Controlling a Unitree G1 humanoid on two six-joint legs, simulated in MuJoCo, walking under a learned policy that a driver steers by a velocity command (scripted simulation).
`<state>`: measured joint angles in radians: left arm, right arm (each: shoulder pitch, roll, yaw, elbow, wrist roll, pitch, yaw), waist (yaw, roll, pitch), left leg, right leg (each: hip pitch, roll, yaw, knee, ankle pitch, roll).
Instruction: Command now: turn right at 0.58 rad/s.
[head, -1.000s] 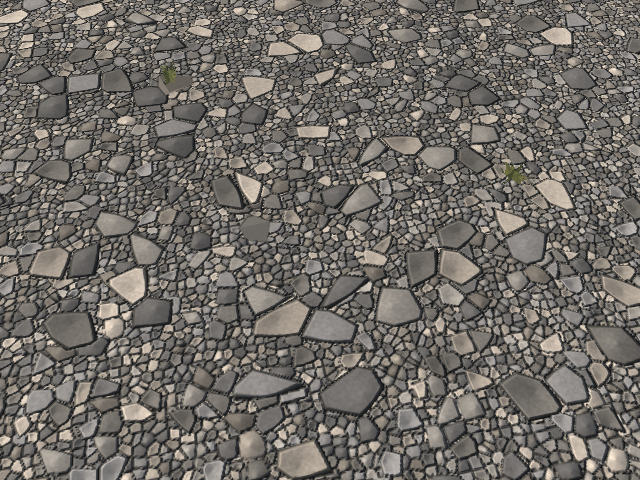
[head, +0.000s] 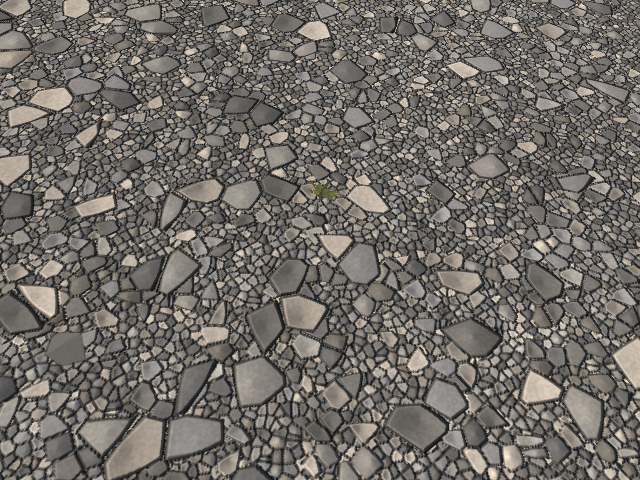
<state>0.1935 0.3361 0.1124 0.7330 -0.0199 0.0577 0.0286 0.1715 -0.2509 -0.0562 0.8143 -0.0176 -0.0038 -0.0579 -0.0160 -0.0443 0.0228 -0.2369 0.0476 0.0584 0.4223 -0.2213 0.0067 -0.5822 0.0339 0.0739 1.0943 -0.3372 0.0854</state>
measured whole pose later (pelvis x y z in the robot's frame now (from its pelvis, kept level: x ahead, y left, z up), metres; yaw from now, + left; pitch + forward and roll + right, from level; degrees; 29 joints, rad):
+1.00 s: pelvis +0.13 -0.01 +0.00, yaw +7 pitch +2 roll -2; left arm 0.06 0.31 0.08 0.71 0.00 -0.10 -0.04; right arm 0.41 -0.27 -0.05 0.77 0.01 -0.04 -0.02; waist -0.05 -0.03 0.03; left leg -0.01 -0.03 -0.08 0.29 -0.31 0.06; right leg -0.61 -0.03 0.02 0.70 -0.06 0.03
